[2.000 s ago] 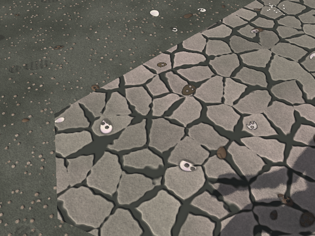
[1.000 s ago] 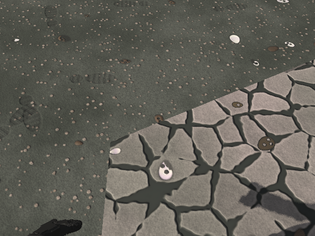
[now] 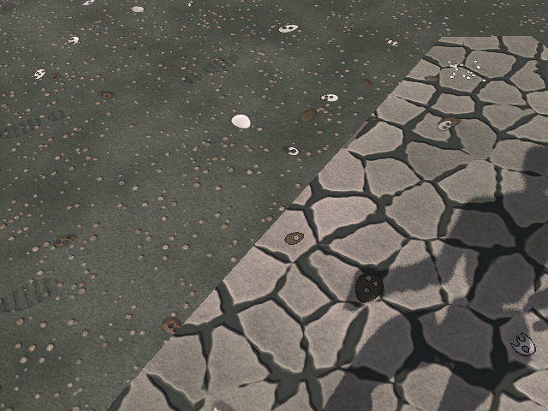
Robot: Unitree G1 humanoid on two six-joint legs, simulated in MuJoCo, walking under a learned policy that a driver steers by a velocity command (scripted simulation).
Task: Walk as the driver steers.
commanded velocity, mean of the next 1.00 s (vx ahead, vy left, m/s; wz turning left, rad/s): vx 0.29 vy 0.00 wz -0.03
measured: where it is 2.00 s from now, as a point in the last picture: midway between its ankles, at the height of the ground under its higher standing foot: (313, 301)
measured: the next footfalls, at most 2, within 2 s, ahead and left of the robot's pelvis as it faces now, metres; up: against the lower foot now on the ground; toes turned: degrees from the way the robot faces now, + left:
left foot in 0.14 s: +0.03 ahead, +0.15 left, +0.00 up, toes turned -1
right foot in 0.78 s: +0.31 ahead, -0.14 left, +0.00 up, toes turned -1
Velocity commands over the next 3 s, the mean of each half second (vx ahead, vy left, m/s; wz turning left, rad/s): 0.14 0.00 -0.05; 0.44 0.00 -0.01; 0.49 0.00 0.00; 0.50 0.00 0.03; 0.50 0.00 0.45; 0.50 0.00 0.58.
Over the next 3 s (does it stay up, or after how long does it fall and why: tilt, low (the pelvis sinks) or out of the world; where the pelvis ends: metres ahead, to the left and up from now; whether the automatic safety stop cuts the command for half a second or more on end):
stays up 1.37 0.07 -0.01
